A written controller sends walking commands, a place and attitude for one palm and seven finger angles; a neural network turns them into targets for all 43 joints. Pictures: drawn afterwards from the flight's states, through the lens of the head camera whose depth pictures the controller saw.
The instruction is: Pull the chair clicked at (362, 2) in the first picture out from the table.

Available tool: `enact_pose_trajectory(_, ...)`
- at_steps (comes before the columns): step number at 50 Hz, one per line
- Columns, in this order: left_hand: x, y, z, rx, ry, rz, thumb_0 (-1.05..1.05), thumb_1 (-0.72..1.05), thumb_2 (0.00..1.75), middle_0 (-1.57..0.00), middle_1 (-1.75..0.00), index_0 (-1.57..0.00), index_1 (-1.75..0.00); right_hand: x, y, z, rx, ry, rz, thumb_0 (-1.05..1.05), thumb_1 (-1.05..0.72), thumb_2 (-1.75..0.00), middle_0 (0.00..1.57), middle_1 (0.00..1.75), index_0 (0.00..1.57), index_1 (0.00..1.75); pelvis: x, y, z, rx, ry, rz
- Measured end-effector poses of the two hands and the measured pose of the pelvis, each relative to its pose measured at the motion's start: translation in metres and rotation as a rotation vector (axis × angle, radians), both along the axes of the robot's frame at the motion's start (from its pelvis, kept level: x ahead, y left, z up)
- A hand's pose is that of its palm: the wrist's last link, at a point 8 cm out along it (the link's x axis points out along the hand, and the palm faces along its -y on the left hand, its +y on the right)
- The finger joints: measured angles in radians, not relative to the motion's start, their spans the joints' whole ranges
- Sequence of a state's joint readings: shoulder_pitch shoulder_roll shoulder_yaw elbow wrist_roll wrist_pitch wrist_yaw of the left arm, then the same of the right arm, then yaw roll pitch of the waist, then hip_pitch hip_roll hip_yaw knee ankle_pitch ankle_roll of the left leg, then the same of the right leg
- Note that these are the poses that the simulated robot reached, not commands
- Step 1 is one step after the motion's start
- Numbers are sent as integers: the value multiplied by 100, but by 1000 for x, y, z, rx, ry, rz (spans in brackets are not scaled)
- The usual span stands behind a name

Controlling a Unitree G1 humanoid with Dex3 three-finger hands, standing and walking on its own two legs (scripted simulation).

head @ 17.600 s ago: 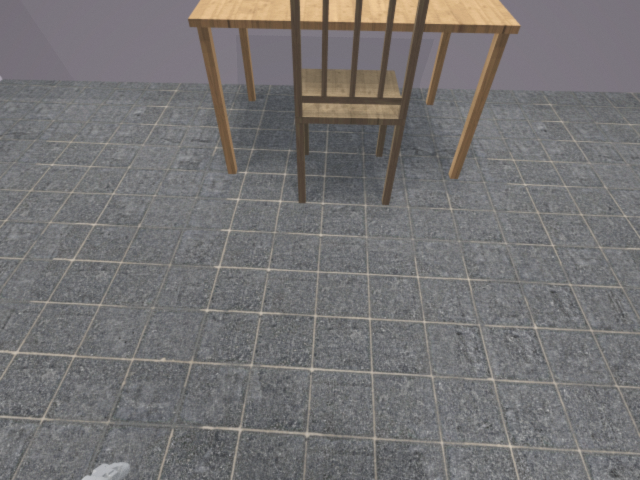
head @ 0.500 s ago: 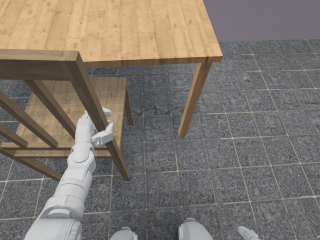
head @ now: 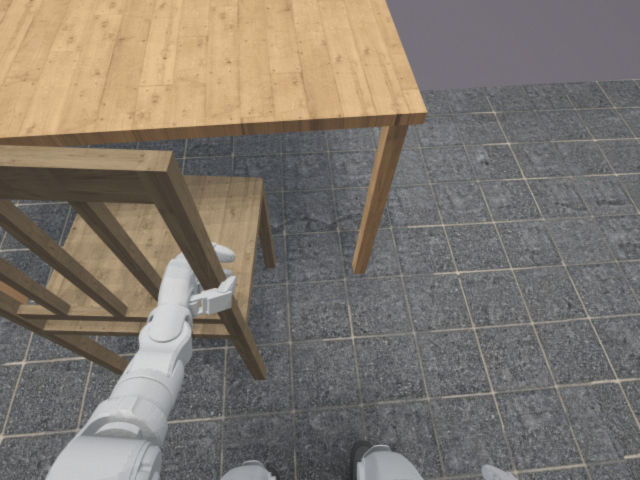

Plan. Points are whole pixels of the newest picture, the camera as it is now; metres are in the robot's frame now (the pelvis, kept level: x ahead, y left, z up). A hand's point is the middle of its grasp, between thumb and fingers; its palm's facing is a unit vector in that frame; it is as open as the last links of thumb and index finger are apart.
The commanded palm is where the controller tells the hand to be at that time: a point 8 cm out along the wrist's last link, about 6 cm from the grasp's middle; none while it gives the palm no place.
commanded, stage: step backward, pulling the chair out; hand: left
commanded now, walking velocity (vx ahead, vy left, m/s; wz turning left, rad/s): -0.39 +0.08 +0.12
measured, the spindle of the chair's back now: (68, 267) +0.40 +0.35 -0.04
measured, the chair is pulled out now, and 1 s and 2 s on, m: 0.09 0.16 0.21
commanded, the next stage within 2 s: none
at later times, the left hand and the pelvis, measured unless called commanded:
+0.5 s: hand (238, 329) +0.31 +0.11 -0.06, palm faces -0.02 -0.99 -0.17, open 6.1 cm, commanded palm +0.31 +0.16 -0.05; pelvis -0.05 -0.01 -0.01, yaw +1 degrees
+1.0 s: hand (240, 334) +0.30 +0.11 -0.06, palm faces -0.01 -0.98 -0.17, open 6.1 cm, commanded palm +0.30 +0.16 -0.05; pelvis -0.06 -0.01 -0.01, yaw +2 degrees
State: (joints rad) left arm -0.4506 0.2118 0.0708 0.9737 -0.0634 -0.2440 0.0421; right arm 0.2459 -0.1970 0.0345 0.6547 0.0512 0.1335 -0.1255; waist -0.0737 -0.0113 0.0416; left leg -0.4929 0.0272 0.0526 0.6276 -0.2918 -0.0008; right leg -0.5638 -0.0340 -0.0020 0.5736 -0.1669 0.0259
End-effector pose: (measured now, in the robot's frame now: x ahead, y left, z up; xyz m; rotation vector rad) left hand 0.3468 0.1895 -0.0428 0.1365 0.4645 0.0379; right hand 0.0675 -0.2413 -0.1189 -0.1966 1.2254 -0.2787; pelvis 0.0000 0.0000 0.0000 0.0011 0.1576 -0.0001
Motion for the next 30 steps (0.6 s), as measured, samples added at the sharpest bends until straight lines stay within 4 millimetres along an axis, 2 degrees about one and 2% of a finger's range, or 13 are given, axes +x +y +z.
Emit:
enact_pose_trajectory(6, -20, -11, 0, 6, 6, 6, 13, 58, 78, -34, -108, -49, -145, -4, -7, -3, 5, -42, 27, 1, -91, -89, 21, 30, 20, 30, -17, -6, -1, 1, -17, 23)
enact_pose_trajectory(14, -41, -21, 1, 16, 13, -36, 12, 59, 74, -32, -111, -49, -145, -20, -20, 4, -52, -62, 38, 1, -91, -89, 21, 30, 20, 30, -35, 0, 0, 9, -47, 25)
enact_pose_trajectory(25, -56, -27, 1, 29, 9, -28, 11, 57, 76, -34, -112, -50, -145, -28, -13, -10, 2, -108, 46, 1, -91, -89, 20, 30, 20, 29, -47, -11, -8, 21, -84, 15)
enact_pose_trajectory(30, -59, -29, 1, 29, 12, -22, 12, 57, 76, -34, -112, -50, -145, -35, -13, -9, 6, -107, 52, 1, -91, -89, 21, 30, 20, 30, -49, -10, -5, 14, -88, 24)
